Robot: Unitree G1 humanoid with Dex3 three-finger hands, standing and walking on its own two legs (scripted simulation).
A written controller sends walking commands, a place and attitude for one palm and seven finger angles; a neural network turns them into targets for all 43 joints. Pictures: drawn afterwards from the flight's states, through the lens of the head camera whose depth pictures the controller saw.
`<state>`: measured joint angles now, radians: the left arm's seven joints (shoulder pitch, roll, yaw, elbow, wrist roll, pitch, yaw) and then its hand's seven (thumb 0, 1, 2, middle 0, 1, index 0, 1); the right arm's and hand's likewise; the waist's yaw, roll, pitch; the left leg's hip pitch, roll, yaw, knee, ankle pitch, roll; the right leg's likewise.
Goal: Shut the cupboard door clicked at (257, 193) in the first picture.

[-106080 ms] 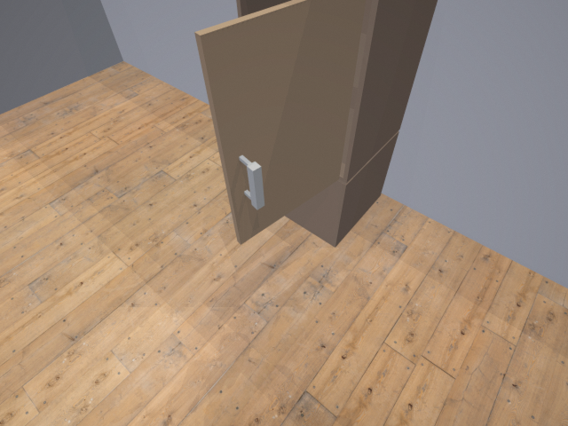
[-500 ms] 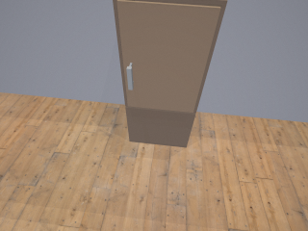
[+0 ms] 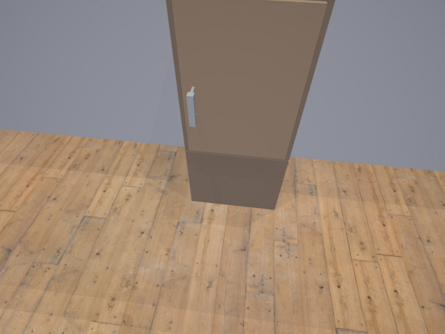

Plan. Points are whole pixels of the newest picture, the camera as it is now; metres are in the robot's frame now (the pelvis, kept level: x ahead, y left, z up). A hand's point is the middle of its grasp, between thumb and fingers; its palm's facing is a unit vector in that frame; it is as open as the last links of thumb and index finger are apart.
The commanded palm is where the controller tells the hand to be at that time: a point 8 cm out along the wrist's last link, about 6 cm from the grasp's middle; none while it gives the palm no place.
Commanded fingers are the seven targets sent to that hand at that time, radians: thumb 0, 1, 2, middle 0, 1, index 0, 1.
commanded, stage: look to check the result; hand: left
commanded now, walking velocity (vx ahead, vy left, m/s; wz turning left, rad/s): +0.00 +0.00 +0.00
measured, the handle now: (193, 106) +0.84 +0.16 -0.10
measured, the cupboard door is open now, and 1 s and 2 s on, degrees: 0 0 0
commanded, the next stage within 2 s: stand and wait in 0.14 s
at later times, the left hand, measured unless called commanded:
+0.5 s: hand out of the picture +0.07 +0.21 -0.16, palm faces +0.01 -0.96 -0.28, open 7.3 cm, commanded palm none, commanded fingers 0.00 0.90 0.90 -0.20 -0.30 -0.20 -0.30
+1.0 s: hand out of the picture +0.07 +0.20 -0.16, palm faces +0.02 -0.96 -0.27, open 7.3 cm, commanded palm none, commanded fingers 0.00 0.90 0.90 -0.20 -0.30 -0.20 -0.30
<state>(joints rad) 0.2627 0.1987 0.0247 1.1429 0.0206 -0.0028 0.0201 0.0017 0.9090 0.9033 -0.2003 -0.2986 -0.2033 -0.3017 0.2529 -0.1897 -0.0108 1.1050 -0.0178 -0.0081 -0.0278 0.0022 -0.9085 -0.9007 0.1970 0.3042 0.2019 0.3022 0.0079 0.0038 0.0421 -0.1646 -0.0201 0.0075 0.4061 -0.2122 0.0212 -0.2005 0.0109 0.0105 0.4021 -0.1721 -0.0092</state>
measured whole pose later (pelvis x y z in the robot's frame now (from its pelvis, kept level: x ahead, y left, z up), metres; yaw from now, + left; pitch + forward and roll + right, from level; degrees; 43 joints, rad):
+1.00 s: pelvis +0.03 -0.01 +0.00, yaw +0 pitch -2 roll +0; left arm 0.18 0.25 0.02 1.13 0.01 -0.02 0.02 0.00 0.91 0.90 -0.20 -0.30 -0.21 -0.30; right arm 0.18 -0.25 0.00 1.12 -0.02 -0.01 -0.02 0.00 -0.91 -0.90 0.20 0.30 0.20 0.30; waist 0.00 0.00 0.05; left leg -0.08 0.00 -0.01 0.32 -0.22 0.00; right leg -0.12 0.03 0.00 0.33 -0.18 -0.03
